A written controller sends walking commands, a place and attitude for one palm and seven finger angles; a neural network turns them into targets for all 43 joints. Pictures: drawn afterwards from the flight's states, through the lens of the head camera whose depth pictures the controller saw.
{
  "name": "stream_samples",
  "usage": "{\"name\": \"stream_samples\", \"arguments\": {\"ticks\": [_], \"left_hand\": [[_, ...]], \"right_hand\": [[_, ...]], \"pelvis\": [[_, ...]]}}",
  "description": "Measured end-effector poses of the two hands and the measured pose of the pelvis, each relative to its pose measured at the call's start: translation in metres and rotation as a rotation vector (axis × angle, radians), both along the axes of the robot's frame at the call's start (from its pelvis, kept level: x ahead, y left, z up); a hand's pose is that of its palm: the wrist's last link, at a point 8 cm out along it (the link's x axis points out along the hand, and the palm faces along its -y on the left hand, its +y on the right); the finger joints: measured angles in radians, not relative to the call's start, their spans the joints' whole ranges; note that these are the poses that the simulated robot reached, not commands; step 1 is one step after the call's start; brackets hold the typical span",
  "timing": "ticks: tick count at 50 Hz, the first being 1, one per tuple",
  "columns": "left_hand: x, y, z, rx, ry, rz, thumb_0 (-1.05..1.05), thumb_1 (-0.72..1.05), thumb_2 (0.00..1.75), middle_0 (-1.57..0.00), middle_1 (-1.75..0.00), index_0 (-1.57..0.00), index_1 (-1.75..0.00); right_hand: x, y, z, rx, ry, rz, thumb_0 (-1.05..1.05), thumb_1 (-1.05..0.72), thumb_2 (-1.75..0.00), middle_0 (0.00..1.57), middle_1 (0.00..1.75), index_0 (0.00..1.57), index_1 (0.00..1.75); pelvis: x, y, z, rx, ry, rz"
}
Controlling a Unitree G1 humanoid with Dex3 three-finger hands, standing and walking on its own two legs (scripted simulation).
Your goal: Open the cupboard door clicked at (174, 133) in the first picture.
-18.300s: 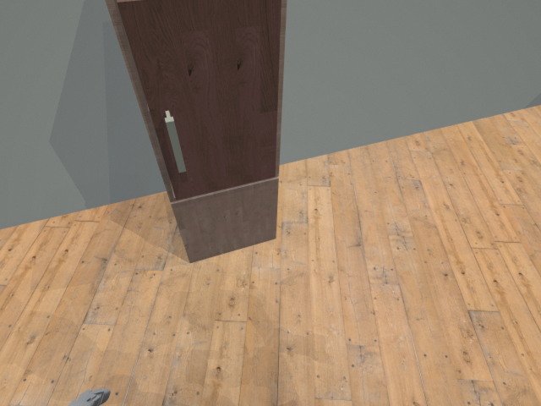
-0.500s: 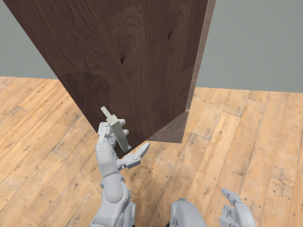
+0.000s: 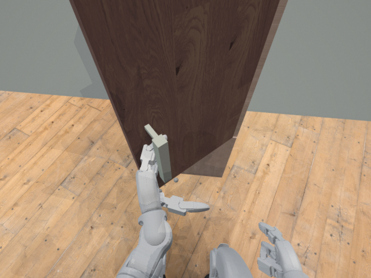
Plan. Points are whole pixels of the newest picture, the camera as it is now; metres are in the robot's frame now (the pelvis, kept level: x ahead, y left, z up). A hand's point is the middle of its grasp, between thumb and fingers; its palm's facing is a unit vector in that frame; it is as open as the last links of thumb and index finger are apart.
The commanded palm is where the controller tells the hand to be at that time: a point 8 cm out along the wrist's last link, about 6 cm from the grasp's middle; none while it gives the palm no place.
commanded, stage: slide the hand sideways off the handle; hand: left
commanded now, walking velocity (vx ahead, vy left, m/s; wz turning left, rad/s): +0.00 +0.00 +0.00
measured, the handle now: (158, 155) +0.37 +0.07 +0.03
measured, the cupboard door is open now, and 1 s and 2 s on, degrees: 43 46 46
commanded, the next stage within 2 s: draw the hand back to the body in 1.22 s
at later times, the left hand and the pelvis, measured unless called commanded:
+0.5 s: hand (170, 202) +0.27 +0.04 +0.02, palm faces -0.13 -0.99 +0.02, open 16.2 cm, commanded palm +0.24 +0.10 +0.02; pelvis +0.00 +0.02 -0.01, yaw -1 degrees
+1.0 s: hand (145, 221) +0.23 +0.09 +0.02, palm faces -0.08 -1.00 -0.01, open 16.2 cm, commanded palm +0.21 +0.15 +0.02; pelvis +0.01 +0.00 -0.01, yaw +0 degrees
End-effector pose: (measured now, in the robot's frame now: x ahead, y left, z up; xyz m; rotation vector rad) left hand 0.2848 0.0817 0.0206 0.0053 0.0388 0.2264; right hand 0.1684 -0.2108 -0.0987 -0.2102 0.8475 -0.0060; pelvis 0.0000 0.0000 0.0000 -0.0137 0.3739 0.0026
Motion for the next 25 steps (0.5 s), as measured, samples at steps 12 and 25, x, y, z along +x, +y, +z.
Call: {"name": "stream_samples", "arguments": {"ticks": [12, 25], "left_hand": [[-0.01, 0.016, -0.002, 0.008, -0.033, -0.446, -0.01, -0.5, 0.3, -0.21, -0.37, -0.16, -0.38], [-0.029, 0.018, -0.002, -0.027, -0.039, -0.354, -0.01, -0.49, 0.3, -0.14, -0.31, -0.17, -0.31]], "right_hand": [[-0.009, 0.001, -0.005, 0.006, 0.019, -0.049, 0.01, -0.91, -0.9, 0.2, 0.3, 0.2, 0.3], [-0.003, 0.006, 0.001, 0.004, 0.019, -0.037, 0.01, -0.91, -0.9, 0.2, 0.3, 0.2, 0.3]], "pelvis": [[-0.005, 0.017, -0.008, -0.012, -0.014, 0.005], [0.0, 0.021, -0.011, -0.002, 0.004, -0.01]]}}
